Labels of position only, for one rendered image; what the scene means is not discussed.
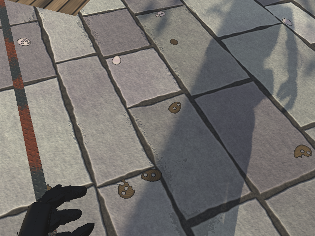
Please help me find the left robot hand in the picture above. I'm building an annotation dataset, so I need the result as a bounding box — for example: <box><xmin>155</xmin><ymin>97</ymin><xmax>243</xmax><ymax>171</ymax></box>
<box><xmin>17</xmin><ymin>184</ymin><xmax>95</xmax><ymax>236</ymax></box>

